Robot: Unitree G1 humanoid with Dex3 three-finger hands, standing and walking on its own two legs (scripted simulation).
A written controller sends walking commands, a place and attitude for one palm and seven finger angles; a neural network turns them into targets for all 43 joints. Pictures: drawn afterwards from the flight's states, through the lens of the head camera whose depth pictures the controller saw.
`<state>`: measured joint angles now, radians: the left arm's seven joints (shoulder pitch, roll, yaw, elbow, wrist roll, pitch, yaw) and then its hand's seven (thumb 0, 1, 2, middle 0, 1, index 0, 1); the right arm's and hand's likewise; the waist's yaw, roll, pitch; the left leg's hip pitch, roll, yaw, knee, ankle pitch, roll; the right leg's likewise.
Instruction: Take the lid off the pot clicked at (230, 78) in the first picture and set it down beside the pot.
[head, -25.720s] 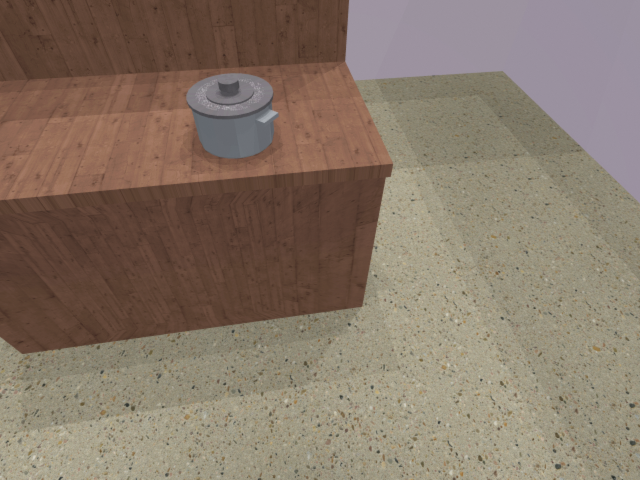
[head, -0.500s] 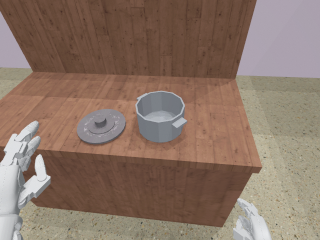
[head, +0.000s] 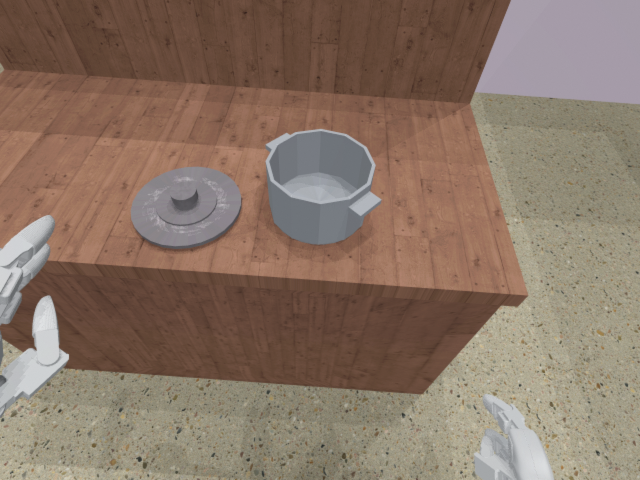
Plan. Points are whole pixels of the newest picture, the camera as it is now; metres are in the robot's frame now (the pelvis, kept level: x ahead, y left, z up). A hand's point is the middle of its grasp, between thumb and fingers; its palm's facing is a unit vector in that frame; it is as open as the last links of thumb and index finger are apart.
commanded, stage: step back with the hand held close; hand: left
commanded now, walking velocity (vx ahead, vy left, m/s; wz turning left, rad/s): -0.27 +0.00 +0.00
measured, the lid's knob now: (184, 194) +0.56 +0.28 -0.04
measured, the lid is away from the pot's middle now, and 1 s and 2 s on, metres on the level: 0.24 0.24 0.24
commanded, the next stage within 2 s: stop stepping back and stand still in 1.12 s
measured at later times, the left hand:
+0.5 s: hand (1, 409) +0.15 +0.25 +0.16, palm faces +0.35 -0.81 -0.47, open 7.4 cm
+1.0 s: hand out of the picture +0.07 +0.24 +0.16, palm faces +0.34 -0.84 -0.42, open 7.4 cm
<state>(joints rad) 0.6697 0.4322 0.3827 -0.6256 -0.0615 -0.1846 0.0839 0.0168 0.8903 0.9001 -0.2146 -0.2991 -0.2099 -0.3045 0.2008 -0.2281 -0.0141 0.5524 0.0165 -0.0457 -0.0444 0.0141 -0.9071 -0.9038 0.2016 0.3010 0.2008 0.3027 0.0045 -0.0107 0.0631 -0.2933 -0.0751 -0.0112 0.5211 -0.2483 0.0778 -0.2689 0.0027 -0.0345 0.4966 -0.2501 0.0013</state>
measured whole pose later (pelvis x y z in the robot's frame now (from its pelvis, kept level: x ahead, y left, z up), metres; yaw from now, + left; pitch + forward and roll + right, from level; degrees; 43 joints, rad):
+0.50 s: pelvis -0.04 +0.01 -0.01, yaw +1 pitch +1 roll -3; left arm 0.63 0.42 0.42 -0.66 -0.05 -0.21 0.12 0.02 0.89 0.90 -0.21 -0.30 -0.21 -0.30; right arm 0.22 -0.20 -0.01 0.55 0.00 -0.10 -0.06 0.01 -0.91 -0.90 0.20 0.30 0.20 0.30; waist 0.00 -0.02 0.03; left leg -0.41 -0.04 0.00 0.63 -0.24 0.08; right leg -0.35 0.02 -0.03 0.68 -0.39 0.00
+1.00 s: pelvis -0.12 +0.00 -0.01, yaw +2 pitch +2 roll -1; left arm 0.59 0.43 0.41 -0.65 -0.06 -0.23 0.13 0.01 0.89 0.90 -0.22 -0.30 -0.21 -0.30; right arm 0.19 -0.20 -0.05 0.59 0.01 -0.08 -0.06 0.01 -0.91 -0.90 0.20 0.30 0.20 0.30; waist -0.03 -0.08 0.02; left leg -0.41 0.01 -0.01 0.66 -0.29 0.02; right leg -0.45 -0.01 -0.02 0.73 -0.37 0.01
